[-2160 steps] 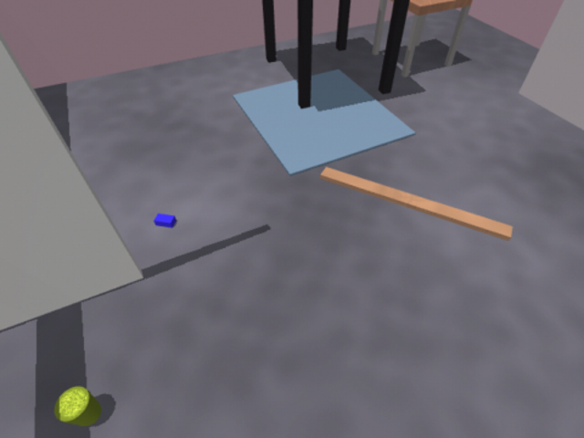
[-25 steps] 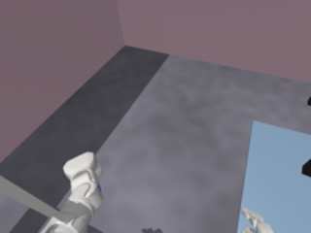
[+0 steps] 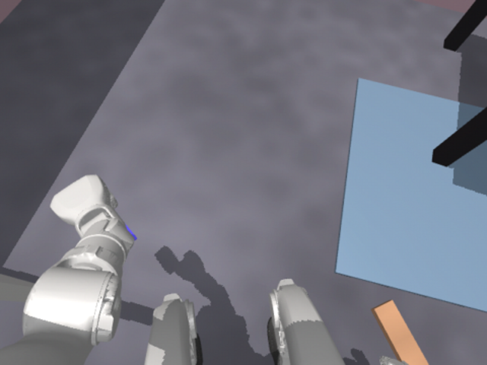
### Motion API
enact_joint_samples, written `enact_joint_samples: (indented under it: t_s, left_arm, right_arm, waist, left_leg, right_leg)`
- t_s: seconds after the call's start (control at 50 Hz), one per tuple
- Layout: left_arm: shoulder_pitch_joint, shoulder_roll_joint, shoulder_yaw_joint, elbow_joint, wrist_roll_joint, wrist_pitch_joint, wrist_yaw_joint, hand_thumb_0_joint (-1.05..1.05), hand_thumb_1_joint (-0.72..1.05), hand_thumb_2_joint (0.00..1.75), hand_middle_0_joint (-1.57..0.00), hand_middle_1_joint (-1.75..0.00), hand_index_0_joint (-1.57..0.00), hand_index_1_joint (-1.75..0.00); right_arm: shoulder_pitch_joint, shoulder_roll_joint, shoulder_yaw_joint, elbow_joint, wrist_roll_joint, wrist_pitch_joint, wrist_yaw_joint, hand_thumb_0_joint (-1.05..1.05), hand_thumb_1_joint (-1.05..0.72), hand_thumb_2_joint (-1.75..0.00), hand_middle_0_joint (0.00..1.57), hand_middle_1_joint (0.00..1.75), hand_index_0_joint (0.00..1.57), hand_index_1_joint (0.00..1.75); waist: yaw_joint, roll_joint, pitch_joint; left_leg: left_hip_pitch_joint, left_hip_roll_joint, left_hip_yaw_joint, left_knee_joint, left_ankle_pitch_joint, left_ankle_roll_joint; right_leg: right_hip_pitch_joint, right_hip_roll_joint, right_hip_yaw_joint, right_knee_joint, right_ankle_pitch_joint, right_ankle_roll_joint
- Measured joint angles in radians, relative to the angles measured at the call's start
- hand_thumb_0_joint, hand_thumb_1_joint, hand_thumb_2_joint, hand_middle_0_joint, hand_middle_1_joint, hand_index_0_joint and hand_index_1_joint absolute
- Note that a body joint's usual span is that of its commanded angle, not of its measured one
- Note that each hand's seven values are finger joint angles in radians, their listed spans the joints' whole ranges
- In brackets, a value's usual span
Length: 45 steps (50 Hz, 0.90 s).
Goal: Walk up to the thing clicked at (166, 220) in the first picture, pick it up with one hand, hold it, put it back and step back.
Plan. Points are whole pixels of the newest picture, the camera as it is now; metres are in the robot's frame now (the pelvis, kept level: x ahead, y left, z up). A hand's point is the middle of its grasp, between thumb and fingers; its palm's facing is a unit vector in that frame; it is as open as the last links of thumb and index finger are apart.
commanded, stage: crouch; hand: left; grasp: from above
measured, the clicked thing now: (118, 231) +0.44 +0.26 -0.30
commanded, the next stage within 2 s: lower in 1.34 s
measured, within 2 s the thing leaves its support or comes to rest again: neither
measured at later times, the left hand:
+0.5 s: hand (127, 227) +0.45 +0.24 -0.31, palm faces -0.31 -0.25 -0.92, open 4.7 cm
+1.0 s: hand (132, 229) +0.46 +0.25 -0.39, palm faces -0.33 -0.25 -0.91, open 5.1 cm
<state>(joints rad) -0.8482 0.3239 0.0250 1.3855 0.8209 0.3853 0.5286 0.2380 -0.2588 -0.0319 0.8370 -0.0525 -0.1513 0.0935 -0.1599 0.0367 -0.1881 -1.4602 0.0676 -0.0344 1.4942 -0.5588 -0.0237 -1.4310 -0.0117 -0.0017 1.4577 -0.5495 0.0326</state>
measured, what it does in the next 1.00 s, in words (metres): lowers itself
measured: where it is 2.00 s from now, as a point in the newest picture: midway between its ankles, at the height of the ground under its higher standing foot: outside the picture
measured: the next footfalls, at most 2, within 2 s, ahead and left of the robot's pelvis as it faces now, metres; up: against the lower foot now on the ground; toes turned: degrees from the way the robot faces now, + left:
none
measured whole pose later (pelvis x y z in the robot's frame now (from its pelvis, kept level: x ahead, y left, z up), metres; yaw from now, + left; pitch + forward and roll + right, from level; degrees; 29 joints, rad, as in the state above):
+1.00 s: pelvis -0.04 +0.00 -0.25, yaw -3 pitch +34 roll -5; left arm -1.16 0.66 0.20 1.64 0.98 0.19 0.46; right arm 0.18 -0.29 0.05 0.85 -0.16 -0.22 0.20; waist -0.27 0.03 -0.05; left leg -2.28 0.04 -0.14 2.34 -0.66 -0.04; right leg -2.24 0.02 -0.01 2.29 -0.65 0.05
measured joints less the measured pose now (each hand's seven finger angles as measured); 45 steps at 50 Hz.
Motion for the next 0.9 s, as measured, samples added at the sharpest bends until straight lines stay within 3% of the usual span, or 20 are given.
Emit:
enact_joint_samples:
  t_s: [0.16,0.4,0.56,0.74,0.9]
  left_arm:
    - [-0.07,0.067,0.055,0.041,0.042,-0.059,-0.045,-0.01,0.72,0.19,-1.13,-0.23,-1.2,-0.23]
    - [-0.179,0.162,0.116,0.107,0.077,-0.113,-0.04,0.0,0.68,0.14,-1.1,-0.26,-1.14,-0.22]
    - [-0.218,0.212,0.134,0.122,0.112,-0.13,-0.067,0.0,0.68,0.14,-1.11,-0.24,-1.14,-0.21]
    - [-0.274,0.271,0.154,0.19,0.119,-0.155,-0.076,0.0,0.67,0.13,-1.1,-0.24,-1.13,-0.2]
    - [-0.302,0.309,0.167,0.229,0.146,-0.184,-0.075,0.0,0.64,0.13,-1.08,-0.24,-1.11,-0.21]
  right_arm:
    - [-0.028,0.037,0.026,0.001,-0.023,-0.017,0.012,0.0,-0.89,-0.89,0.2,0.3,0.2,0.3]
    - [-0.071,0.022,0.045,0.017,-0.057,-0.056,0.046,0.0,-0.9,-0.89,0.2,0.3,0.2,0.3]
    - [-0.08,-0.006,0.04,0.017,-0.068,-0.058,0.066,0.0,-0.9,-0.9,0.2,0.3,0.2,0.3]
    - [-0.071,-0.022,0.048,0.021,-0.09,-0.066,0.087,0.0,-0.91,-0.9,0.2,0.3,0.2,0.3]
    - [-0.062,-0.027,0.068,0.021,-0.101,-0.066,0.101,0.0,-0.91,-0.9,0.2,0.3,0.2,0.3]
  waist:
    - [-0.025,0.025,-0.004]
    - [-0.057,0.016,0.018]
    - [-0.072,0.01,0.053]
    - [-0.086,0.0,0.091]
    - [-0.099,-0.004,0.119]
  left_leg:
    - [-0.257,0.0,-0.021,0.229,-0.045,0.004]
    - [-0.557,-0.015,-0.054,0.521,-0.086,-0.003]
    - [-0.661,-0.021,-0.065,0.64,-0.096,-0.007]
    - [-0.737,-0.023,-0.077,0.735,-0.098,-0.014]
    - [-0.792,-0.026,-0.09,0.81,-0.103,-0.019]
  right_leg:
    - [-0.251,0.006,-0.002,0.223,-0.043,0.004]
    - [-0.542,0.007,-0.007,0.512,-0.09,0.009]
    - [-0.646,0.01,-0.004,0.632,-0.102,0.01]
    - [-0.728,0.019,-0.002,0.731,-0.102,0.011]
    - [-0.782,0.026,-0.005,0.801,-0.103,0.014]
